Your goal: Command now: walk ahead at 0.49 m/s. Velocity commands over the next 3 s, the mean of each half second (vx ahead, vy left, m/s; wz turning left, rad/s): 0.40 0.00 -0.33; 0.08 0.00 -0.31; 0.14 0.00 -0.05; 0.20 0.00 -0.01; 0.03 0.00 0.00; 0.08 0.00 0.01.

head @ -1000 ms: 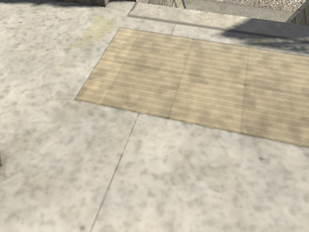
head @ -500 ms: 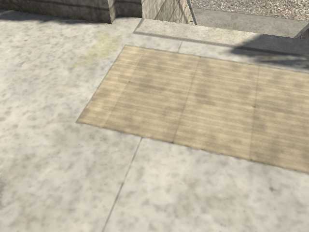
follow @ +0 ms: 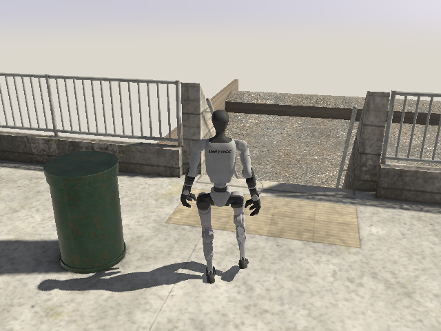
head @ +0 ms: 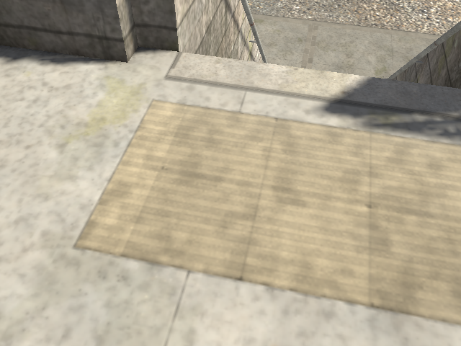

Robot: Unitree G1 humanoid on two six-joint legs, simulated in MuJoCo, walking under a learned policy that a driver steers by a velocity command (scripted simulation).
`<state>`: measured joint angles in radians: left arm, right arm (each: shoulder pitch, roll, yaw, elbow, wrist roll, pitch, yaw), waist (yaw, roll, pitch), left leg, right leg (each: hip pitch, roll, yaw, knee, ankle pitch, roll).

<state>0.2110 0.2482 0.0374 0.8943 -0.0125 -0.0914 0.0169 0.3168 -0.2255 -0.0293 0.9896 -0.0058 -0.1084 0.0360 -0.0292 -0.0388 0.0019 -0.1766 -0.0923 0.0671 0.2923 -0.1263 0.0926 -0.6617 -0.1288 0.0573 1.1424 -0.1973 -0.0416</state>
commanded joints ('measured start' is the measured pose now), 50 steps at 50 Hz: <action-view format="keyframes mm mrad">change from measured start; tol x32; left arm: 1 36 48 14 -42 13 3 7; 50 66 82 32 -197 11 124 21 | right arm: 1 -39 -131 -20 -54 1 -18 -20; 50 -237 -155 -36 -266 -4 74 -57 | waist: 1 47 77 56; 14 7 108 46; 18 102 -220 -455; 50 58 165 -101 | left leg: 1 -106 278 -208 -209 64 170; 13 291 373 -47 -59 245 70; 16 115 254 70 483 664 -32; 18 -486 -5 -94 1132 -480 -129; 19 -533 73 -181 1183 -441 -103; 40 -255 91 -123 265 -56 -114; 44 144 441 -437 141 707 175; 50 -49 313 -296 59 338 109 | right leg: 1 -24 -42 1 -135 159 28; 13 -47 50 -70 -548 93 -51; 16 477 145 -96 -617 245 -121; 18 1050 -280 681 -739 668 -404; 24 432 -53 190 -814 722 -241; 40 491 -30 296 -682 450 -165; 45 195 178 83 -321 -412 55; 50 258 132 20 -248 -329 123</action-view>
